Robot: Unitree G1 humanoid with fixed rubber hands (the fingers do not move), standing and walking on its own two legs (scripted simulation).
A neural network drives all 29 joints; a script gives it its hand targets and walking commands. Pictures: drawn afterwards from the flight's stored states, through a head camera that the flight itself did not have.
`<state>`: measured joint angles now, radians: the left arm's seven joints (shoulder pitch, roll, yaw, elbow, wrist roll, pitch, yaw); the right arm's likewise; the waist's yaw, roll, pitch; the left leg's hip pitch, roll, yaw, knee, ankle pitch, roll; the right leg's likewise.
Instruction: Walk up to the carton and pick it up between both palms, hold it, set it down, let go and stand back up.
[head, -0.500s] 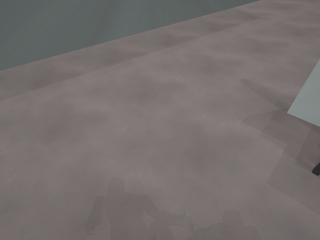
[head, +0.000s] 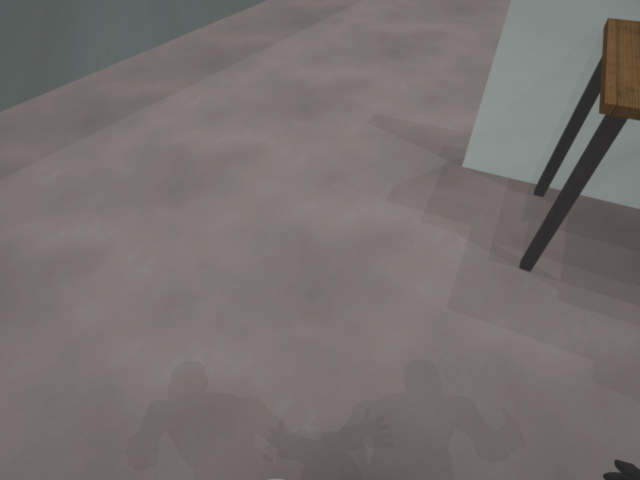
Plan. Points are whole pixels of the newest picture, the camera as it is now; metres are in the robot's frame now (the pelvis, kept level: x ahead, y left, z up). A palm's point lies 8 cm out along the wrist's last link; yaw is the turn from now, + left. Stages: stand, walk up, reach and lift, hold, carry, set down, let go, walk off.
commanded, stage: walk up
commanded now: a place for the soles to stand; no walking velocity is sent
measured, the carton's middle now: out of the picture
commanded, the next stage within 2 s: none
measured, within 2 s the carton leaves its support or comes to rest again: neither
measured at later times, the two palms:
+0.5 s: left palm (221, 380) +0.29 +0.20 -0.09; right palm out of the picture +0.01 -0.45 -0.05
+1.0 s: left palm (336, 336) +0.38 +0.03 -0.13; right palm out of the picture +0.08 -0.56 -0.06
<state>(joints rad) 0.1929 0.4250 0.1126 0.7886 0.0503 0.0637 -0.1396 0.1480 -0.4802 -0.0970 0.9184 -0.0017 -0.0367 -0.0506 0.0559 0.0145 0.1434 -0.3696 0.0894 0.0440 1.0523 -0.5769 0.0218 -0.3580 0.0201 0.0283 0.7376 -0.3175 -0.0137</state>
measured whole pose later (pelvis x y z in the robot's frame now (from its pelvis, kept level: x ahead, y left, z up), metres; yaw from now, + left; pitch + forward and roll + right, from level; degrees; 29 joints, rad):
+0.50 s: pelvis +0.08 -0.09 +0.00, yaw -17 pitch -3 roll +2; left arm 0.20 0.49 0.13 0.78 0.06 0.08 -0.17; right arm 0.34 -0.48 -0.10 0.87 -0.03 -0.11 -0.05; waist -0.02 -0.11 0.06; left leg -0.20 0.17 0.25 0.68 -0.40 -0.06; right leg -0.48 -0.13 0.08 0.84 -0.37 0.02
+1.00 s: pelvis +0.17 -0.22 -0.01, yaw -26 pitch -3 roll +2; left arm 0.27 0.45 0.09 0.77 0.05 0.06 -0.10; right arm 0.31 -0.42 -0.05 0.87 -0.02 -0.13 -0.06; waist 0.01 -0.15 0.08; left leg -0.38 0.09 0.17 0.78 -0.34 0.01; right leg -0.50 0.03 0.11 1.17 -0.44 -0.02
